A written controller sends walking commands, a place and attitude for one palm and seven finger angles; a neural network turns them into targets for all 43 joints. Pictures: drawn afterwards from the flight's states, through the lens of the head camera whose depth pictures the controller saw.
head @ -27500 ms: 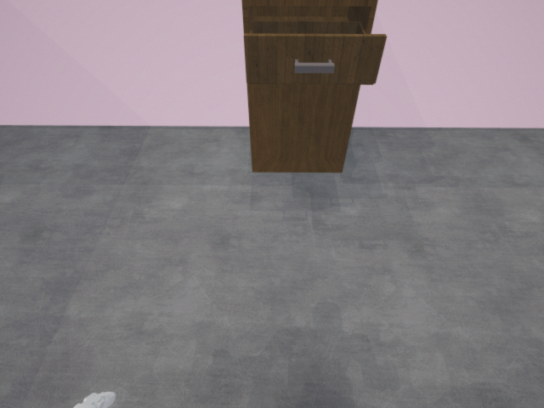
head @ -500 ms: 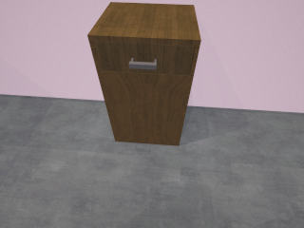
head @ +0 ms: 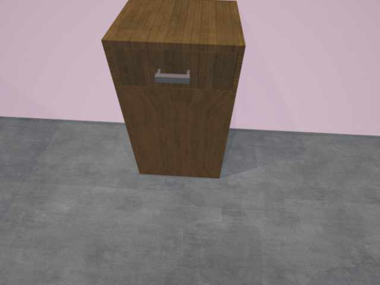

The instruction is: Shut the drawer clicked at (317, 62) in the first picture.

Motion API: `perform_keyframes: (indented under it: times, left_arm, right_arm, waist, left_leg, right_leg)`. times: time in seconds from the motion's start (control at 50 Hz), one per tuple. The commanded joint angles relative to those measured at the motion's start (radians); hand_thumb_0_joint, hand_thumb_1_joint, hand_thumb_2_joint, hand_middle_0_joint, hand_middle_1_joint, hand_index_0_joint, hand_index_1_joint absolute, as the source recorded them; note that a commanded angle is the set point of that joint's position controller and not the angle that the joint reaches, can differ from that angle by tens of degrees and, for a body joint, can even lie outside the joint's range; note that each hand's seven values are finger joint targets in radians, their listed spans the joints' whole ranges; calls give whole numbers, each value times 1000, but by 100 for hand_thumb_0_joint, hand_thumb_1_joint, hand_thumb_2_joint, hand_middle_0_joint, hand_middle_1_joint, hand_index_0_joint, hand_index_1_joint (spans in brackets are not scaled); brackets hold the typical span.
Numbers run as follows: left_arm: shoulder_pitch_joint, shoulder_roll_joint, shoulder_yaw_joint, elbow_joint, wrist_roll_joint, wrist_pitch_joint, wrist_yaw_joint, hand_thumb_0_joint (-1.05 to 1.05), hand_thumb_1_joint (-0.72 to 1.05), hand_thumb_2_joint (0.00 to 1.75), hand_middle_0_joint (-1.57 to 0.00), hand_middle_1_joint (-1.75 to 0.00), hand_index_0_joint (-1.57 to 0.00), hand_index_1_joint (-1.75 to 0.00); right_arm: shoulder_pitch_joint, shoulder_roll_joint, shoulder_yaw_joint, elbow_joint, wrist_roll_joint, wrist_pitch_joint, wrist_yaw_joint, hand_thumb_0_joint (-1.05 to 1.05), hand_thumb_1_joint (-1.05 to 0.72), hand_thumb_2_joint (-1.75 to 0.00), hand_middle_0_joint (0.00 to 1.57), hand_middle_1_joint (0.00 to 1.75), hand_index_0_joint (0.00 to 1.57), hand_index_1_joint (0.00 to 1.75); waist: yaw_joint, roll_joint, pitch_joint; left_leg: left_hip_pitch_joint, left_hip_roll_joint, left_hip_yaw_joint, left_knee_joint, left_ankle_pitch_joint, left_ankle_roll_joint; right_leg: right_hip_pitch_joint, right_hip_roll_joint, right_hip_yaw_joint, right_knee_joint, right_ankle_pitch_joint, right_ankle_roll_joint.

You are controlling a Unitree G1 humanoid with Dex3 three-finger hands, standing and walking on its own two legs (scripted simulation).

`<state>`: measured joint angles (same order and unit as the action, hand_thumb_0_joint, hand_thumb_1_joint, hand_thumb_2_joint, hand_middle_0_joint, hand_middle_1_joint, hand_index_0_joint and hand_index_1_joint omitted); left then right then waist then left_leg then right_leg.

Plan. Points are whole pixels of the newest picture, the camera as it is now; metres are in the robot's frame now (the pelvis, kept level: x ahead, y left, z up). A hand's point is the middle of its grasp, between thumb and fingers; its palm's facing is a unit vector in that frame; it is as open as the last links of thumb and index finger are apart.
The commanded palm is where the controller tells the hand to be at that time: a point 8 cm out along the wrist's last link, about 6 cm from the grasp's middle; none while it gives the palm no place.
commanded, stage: look to check the result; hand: left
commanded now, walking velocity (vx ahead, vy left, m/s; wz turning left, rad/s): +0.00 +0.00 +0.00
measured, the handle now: (173, 75) +0.82 +0.11 -0.02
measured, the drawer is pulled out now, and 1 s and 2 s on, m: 0.00 0.00 0.00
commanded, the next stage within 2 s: stand and wait in 0.42 s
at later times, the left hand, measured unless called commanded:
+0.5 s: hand out of the picture -0.02 +0.14 -0.18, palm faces +0.03 -0.99 -0.17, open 7.3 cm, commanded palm none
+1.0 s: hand out of the picture -0.01 +0.13 -0.18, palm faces +0.04 -0.98 -0.17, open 7.3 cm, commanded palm none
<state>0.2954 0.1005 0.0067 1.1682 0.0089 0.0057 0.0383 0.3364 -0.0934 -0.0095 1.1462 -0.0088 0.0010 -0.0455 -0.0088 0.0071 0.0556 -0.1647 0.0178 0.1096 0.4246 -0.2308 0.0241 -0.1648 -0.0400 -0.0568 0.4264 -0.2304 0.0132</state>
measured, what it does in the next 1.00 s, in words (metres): stands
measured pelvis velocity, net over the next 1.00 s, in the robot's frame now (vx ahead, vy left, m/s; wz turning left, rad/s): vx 0.01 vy -0.02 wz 0.00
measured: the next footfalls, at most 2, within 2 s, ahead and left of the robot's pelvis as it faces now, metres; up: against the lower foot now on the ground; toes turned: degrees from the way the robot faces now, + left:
none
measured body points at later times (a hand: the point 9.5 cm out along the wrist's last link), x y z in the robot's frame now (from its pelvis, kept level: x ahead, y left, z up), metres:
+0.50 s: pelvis +0.00 -0.01 +0.00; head +0.02 -0.02 +0.45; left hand -0.02 +0.19 -0.16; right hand -0.03 -0.21 -0.17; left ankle +0.00 +0.10 -0.74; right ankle +0.00 -0.13 -0.74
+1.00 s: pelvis +0.01 -0.02 +0.00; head +0.02 -0.03 +0.45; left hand -0.01 +0.18 -0.16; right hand -0.02 -0.22 -0.17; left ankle +0.00 +0.10 -0.74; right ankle +0.00 -0.13 -0.74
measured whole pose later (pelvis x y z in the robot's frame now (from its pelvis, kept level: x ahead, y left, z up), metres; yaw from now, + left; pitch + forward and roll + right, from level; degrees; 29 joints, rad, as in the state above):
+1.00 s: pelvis +0.01 -0.02 +0.00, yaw +0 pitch -2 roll +0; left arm 0.29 0.11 0.01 1.17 0.01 -0.01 0.04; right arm 0.31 -0.10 -0.01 1.15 -0.01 0.00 -0.05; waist -0.01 0.01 0.05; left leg -0.15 0.05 0.10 0.41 -0.23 -0.01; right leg -0.15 0.00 -0.07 0.41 -0.24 -0.02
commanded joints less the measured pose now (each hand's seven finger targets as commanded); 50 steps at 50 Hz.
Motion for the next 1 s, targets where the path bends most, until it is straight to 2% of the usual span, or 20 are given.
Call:
perform_keyframes:
  times: [0.0, 0.04, 0.12, 0.28, 0.36, 0.58, 0.72, 0.74, 0.88, 0.98]
  left_arm:
    - [78, 84, 19, -12, 0, -15, 8, 0, 90, 90, -20, -30, -20, -30]
    - [78, 80, 17, -11, 0, -15, 8, 0, 90, 90, -20, -30, -20, -30]
    - [80, 78, 17, -10, 1, -16, 8, 0, 90, 90, -20, -30, -20, -30]
    - [89, 81, 17, -11, 0, -22, 9, 0, 90, 90, -20, -30, -20, -30]
    - [80, 81, 18, -14, -1, -21, 9, 0, 90, 90, -20, -30, -20, -30]
    - [78, 92, 20, -17, -1, -26, 11, 0, 90, 90, -20, -30, -20, -30]
    - [70, 93, 20, -16, -2, -25, 10, 0, 90, 90, -20, -30, -20, -30]
    - [69, 94, 20, -17, -2, -26, 9, 0, 90, 90, -20, -30, -20, -30]
    - [73, 97, 20, -17, -1, -27, 10, 0, 90, 90, -20, -30, -20, -30]
    - [73, 94, 19, -16, -1, -27, 10, 0, 90, 90, -20, -30, -20, -30]
  right_arm:
    - [88, -75, -17, -12, -4, -7, -1, 0, -90, -90, 20, 30, 20, 30]
    - [86, -75, -16, -12, -5, -5, -1, 0, -90, -90, 20, 30, 20, 30]
    - [87, -73, -17, -15, -4, -3, 0, 0, -90, -90, 20, 30, 20, 30]
    - [74, -81, -20, -18, -2, -4, 0, 0, -90, -90, 20, 30, 20, 30]
    - [74, -75, -18, -12, -5, -3, 0, 0, -90, -90, 20, 30, 20, 30]
    - [71, -79, -20, -7, -3, -3, 0, 0, -90, -90, 20, 30, 20, 30]
    - [69, -76, -17, -2, -5, -3, -1, 0, -90, -90, 20, 30, 20, 30]
    - [73, -77, -17, -2, -5, -3, -1, 0, -90, -90, 20, 30, 20, 30]
    - [67, -85, -18, -3, -3, -1, -1, 0, -90, -90, 20, 30, 20, 30]
    - [62, -87, -19, -3, -3, -1, -2, 0, -90, -90, 20, 30, 20, 30]
  waist:
    - [-2, 21, 45]
    - [-3, 23, 69]
    - [-5, 13, 74]
    - [-2, -9, 47]
    - [-3, 9, 57]
    - [-1, -7, 35]
    - [-1, 13, 45]
    - [-3, -1, 41]
    - [-2, -6, 45]
    - [-4, 8, 46]
  left_leg:
    - [3, 99, -101, -93, 90, 19]
    - [-12, 98, -102, -101, 60, 17]
    - [-17, 96, -101, -102, 38, 15]
    - [8, 97, -96, -82, 86, 13]
    - [-2, 96, -92, -87, 72, 10]
    - [18, 99, -88, -74, 120, 6]
    - [15, 99, -85, -79, 113, 3]
    - [14, 101, -84, -80, 116, 2]
    - [22, 102, -83, -78, 115, -1]
    - [29, 102, -84, -79, 112, -1]
  right_leg:
    - [-68, -57, 56, -88, 49, -42]
    - [-78, -54, 58, -91, 33, -43]
    - [-85, -53, 63, -96, 24, -44]
    - [-80, -55, 71, -98, 55, -45]
    - [-76, -55, 72, -102, 45, -47]
    - [-60, -57, 75, -102, 102, -50]
    - [-53, -58, 73, -109, 95, -50]
    - [-48, -58, 73, -110, 101, -50]
    - [-54, -56, 75, -115, 103, -51]
    - [-63, -55, 81, -117, 99, -52]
